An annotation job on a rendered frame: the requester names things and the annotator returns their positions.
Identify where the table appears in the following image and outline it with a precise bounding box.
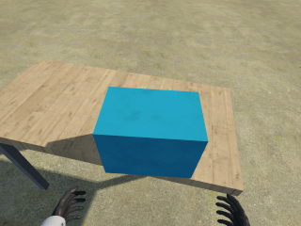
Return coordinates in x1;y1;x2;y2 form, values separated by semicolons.
0;58;244;197

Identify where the carton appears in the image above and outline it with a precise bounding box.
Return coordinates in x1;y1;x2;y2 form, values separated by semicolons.
92;87;209;179

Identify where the robot left hand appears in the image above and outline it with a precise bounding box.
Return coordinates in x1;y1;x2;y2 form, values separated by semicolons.
51;186;86;224

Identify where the robot right hand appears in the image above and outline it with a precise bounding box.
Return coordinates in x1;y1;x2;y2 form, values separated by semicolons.
215;193;250;226

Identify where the left robot forearm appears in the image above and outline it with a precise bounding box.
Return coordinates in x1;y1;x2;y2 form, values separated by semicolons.
40;216;66;226

